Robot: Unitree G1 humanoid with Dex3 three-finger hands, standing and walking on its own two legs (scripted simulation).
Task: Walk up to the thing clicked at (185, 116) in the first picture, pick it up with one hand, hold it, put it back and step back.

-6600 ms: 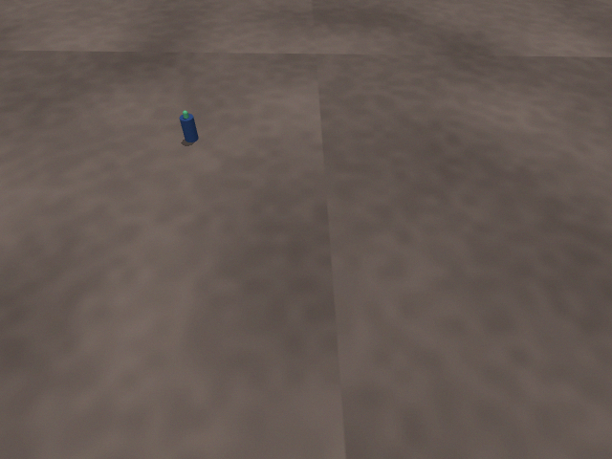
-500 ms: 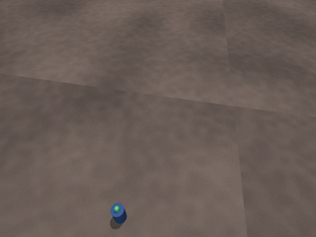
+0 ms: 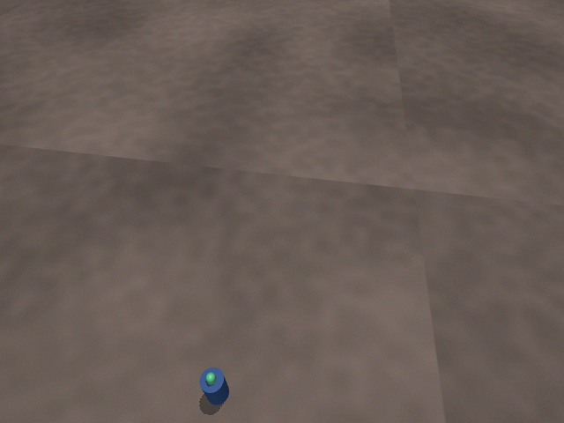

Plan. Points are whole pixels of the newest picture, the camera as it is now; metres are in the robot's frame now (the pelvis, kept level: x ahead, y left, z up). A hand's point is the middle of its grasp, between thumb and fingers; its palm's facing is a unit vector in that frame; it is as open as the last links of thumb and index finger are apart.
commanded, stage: walk up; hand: left
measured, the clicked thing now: (214, 384) +0.38 +0.22 -0.69
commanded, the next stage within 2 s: stand in 0.08 s
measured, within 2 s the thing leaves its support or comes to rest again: neither
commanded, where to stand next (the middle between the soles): +0.03 +0.00 m, yaw +3 degrees
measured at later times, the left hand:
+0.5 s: hand out of the picture +0.06 +0.25 -0.15, palm faces -0.03 -0.94 -0.34, open 7.4 cm
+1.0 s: hand out of the picture +0.04 +0.25 -0.15, palm faces -0.02 -0.94 -0.34, open 7.4 cm
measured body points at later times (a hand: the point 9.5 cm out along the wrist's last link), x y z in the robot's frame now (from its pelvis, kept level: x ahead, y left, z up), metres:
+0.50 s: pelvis -0.02 +0.00 +0.01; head -0.01 +0.00 +0.46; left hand +0.07 +0.30 -0.12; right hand +0.07 -0.30 -0.12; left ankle -0.02 +0.12 -0.74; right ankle +0.00 -0.13 -0.74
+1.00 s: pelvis -0.02 +0.00 +0.01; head -0.02 +0.00 +0.46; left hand +0.05 +0.30 -0.13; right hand +0.06 -0.30 -0.13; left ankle -0.02 +0.12 -0.74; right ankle +0.00 -0.13 -0.74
